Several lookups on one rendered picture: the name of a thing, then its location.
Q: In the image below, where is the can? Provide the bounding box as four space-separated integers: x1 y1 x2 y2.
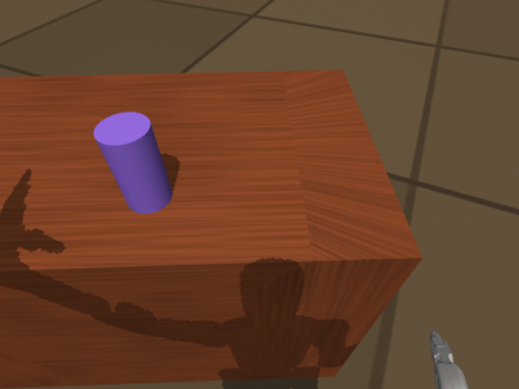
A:
93 112 173 214

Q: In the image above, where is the right robot hand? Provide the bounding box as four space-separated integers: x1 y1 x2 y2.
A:
430 331 469 389

